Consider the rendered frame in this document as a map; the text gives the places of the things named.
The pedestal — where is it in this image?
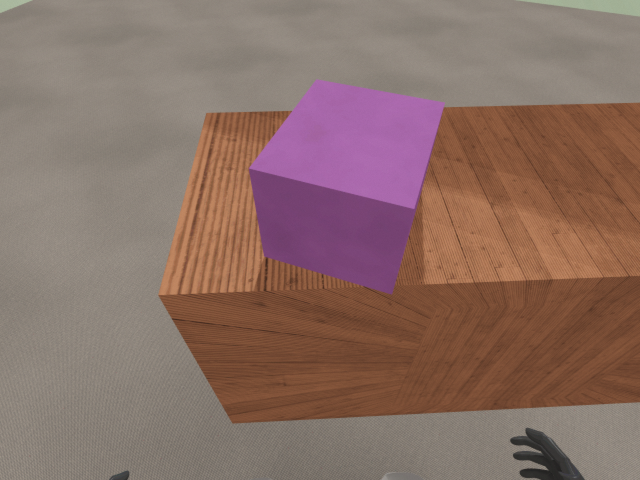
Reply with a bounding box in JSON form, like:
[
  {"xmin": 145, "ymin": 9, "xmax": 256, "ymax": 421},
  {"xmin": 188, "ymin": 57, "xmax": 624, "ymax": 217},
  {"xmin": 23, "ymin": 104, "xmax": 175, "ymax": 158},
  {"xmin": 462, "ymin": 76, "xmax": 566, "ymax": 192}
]
[{"xmin": 158, "ymin": 103, "xmax": 640, "ymax": 424}]

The carton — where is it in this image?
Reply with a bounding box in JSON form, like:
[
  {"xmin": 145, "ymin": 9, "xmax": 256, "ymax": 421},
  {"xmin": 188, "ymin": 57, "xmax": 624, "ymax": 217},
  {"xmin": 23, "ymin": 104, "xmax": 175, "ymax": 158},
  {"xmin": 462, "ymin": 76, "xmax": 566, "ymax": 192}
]
[{"xmin": 249, "ymin": 79, "xmax": 445, "ymax": 295}]

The right robot hand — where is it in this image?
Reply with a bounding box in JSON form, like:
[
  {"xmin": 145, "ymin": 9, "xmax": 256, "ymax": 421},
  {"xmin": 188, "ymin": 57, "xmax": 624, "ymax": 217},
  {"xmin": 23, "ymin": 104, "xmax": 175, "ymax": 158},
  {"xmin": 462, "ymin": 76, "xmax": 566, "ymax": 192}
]
[{"xmin": 510, "ymin": 428, "xmax": 585, "ymax": 480}]

